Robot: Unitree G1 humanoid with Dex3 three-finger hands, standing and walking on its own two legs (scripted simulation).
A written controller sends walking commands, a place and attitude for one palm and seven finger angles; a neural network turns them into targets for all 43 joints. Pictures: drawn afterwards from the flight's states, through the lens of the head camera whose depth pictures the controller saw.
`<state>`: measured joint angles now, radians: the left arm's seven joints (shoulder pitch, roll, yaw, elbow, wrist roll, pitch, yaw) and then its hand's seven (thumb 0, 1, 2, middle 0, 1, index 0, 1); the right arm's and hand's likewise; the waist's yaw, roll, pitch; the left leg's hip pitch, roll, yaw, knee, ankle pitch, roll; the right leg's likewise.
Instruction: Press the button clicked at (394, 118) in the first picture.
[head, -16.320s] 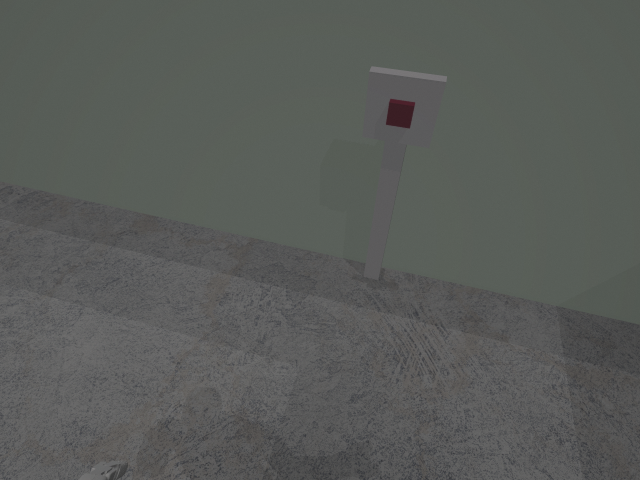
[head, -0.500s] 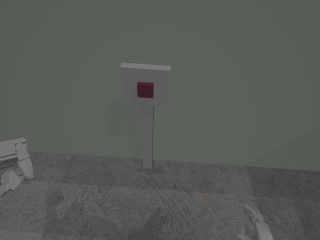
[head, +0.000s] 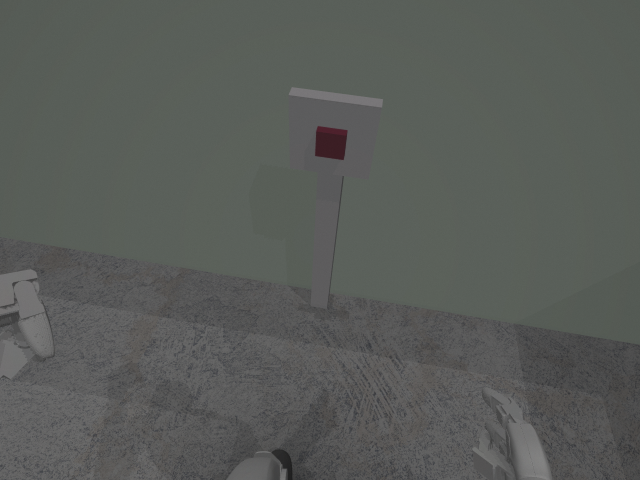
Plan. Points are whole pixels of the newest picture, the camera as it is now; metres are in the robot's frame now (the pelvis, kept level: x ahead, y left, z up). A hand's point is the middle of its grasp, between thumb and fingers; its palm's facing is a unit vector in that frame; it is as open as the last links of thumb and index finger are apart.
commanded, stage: stop stepping back and stand still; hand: left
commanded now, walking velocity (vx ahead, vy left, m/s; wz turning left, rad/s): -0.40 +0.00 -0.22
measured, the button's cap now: (331, 142) +0.74 +0.03 -0.01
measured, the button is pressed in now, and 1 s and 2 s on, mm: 0 0 0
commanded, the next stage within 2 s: let the arm hang, fingers relaxed in 1.30 s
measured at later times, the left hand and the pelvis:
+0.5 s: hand out of the picture +0.11 +0.25 +0.18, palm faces +0.32 -0.85 -0.42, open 3.1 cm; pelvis -0.10 +0.03 +0.01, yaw -5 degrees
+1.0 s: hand out of the picture +0.11 +0.24 +0.18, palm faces +0.27 -0.86 -0.44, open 3.1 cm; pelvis -0.11 +0.04 +0.01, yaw -9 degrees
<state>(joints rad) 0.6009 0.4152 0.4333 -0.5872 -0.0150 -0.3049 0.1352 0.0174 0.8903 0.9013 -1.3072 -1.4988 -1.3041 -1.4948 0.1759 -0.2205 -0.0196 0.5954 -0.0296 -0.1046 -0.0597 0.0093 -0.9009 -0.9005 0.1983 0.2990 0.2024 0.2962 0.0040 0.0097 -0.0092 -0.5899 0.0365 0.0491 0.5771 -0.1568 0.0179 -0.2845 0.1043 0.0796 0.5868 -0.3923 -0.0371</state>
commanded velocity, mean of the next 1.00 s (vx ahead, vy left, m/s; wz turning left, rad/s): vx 0.12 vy -0.01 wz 0.00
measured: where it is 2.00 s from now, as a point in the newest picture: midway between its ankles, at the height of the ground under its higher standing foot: outside the picture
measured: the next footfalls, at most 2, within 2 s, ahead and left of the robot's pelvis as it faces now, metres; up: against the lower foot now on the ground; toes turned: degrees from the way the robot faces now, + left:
left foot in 0.12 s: +0.06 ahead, +0.09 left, +0.00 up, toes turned +1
right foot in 0.40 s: -0.09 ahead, -0.06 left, +0.00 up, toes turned -12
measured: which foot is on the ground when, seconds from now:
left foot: up 0.00-0.10, down 0.12-0.82, up 0.84-0.98, down 1.00-1.00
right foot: down 0.00-0.18, up 0.20-0.38, down 0.40-1.00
